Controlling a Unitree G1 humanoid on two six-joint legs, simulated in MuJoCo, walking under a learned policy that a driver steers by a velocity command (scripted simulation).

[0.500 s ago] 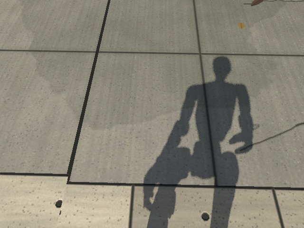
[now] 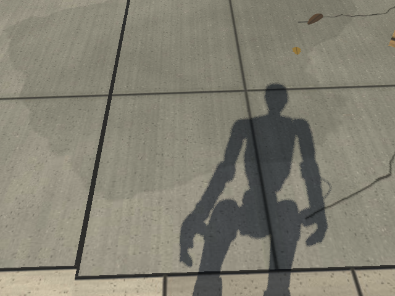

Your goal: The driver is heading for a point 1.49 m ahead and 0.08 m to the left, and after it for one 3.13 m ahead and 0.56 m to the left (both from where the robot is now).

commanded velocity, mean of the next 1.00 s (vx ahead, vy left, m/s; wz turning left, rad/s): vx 0.07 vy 0.00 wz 0.00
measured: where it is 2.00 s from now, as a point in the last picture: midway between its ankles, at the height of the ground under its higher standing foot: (201, 261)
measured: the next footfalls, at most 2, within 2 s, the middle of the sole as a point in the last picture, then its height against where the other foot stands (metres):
right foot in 1.50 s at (240, 292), level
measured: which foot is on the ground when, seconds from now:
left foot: down 0.00-1.00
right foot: down 0.00-1.00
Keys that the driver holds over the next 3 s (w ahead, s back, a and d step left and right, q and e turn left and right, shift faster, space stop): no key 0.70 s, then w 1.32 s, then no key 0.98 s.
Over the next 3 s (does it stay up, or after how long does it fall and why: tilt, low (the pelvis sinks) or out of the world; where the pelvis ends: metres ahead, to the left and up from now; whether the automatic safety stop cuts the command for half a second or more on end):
stays up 0.82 0.04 0.00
